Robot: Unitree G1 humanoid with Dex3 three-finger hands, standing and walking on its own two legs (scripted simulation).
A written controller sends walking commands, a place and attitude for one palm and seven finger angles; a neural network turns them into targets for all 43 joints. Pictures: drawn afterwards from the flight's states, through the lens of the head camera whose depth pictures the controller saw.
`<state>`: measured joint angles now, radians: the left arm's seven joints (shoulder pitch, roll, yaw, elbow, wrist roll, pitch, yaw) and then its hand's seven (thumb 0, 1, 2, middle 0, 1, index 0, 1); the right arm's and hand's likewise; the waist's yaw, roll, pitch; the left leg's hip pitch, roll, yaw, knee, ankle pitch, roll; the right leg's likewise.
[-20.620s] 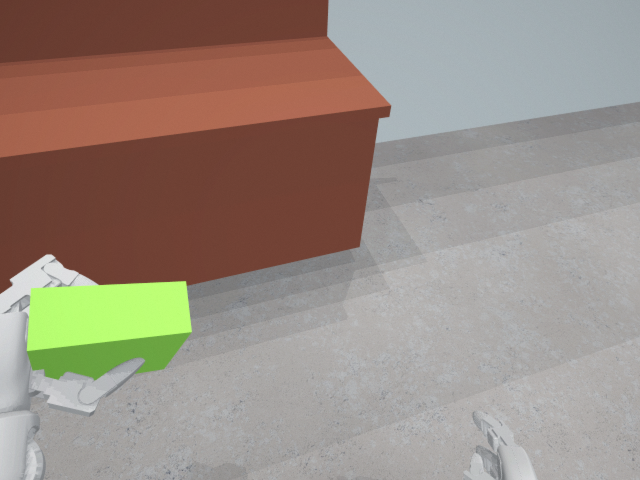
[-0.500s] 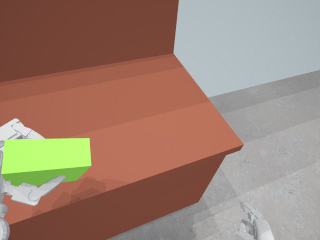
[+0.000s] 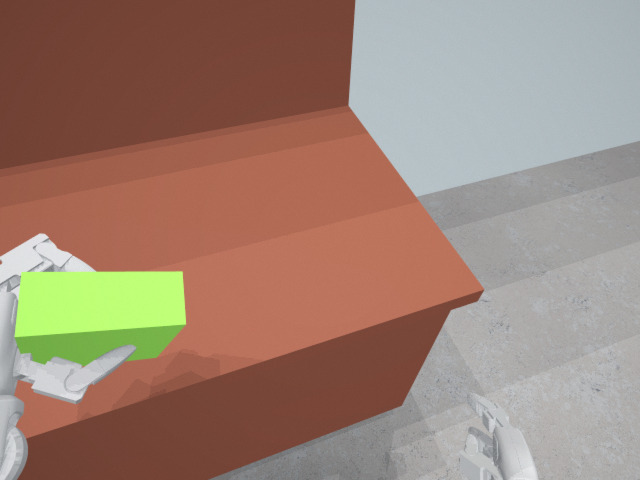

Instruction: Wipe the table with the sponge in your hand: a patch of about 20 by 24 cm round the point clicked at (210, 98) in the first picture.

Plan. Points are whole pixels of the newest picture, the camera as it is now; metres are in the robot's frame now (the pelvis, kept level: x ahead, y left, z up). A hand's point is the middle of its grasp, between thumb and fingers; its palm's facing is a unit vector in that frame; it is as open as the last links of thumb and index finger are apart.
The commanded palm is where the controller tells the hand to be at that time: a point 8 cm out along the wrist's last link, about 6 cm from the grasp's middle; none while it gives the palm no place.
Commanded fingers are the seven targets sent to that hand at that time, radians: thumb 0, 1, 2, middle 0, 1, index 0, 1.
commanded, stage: come to a stop and stand still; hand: left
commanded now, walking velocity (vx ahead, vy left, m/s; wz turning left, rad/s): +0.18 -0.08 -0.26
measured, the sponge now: (125, 322) +0.23 +0.21 +0.14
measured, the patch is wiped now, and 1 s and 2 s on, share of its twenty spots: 0.00 0.00 0.00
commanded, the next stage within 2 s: look again from close up in 1.96 s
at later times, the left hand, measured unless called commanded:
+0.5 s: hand (128, 340) +0.21 +0.18 +0.16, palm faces +0.31 -0.84 -0.44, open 9.4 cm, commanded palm +0.16 +0.23 +0.18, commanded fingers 0.00 0.10 1.30 -1.20 -1.60 -1.20 -1.60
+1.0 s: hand (75, 390) +0.16 +0.22 +0.15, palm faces +0.31 -0.88 -0.36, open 9.4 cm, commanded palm +0.12 +0.26 +0.18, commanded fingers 0.00 0.10 1.30 -1.20 -1.60 -1.20 -1.60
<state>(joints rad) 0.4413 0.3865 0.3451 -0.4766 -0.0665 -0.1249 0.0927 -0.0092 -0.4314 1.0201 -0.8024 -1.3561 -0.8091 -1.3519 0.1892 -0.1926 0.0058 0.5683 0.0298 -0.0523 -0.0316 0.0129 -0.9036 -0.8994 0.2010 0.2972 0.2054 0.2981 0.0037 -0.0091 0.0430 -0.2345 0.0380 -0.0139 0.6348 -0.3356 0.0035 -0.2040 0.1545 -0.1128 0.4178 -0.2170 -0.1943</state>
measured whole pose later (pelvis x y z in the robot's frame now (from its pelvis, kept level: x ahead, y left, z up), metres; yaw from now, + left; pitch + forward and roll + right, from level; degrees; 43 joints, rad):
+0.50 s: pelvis -0.01 -0.05 +0.00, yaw -1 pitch +0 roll -1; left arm 0.55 0.39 0.39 -0.55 -0.06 -0.18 0.10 -0.01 -0.43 1.02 -0.80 -1.36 -0.81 -1.35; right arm 0.25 -0.21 0.00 0.61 0.03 -0.09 -0.02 0.01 -0.90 -0.90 0.20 0.30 0.20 0.30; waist -0.02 0.00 0.06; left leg -0.26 0.02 -0.03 0.56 -0.31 0.00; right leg -0.24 0.04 -0.04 0.52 -0.27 -0.03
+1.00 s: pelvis -0.06 -0.01 +0.01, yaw -3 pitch -3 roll -1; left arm 0.42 0.33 0.28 -0.36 -0.02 -0.24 0.08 -0.01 -0.43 1.02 -0.80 -1.36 -0.81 -1.35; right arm 0.24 -0.20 0.02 0.58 0.02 -0.16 -0.01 0.01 -0.90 -0.90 0.20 0.30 0.20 0.30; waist 0.04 0.00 0.04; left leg -0.24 -0.03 0.03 0.45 -0.18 0.05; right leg -0.24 0.00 0.03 0.45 -0.22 0.03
